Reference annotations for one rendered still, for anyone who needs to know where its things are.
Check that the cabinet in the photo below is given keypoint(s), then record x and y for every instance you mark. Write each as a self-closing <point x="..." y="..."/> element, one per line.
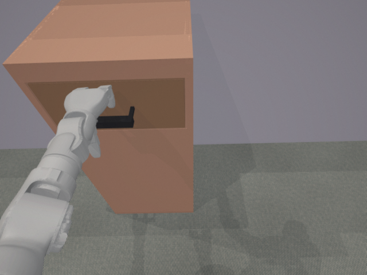
<point x="139" y="170"/>

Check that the drawer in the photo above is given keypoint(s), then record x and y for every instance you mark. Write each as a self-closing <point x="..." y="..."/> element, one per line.
<point x="158" y="102"/>

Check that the handle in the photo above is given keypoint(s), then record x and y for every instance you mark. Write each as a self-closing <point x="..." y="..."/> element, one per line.
<point x="116" y="121"/>

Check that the left robot hand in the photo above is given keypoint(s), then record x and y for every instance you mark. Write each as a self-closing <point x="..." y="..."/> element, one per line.
<point x="95" y="101"/>

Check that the left robot forearm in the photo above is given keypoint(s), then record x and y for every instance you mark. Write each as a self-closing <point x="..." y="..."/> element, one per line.
<point x="56" y="174"/>

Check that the left robot upper arm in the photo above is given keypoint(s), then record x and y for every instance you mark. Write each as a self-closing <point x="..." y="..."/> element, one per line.
<point x="37" y="226"/>

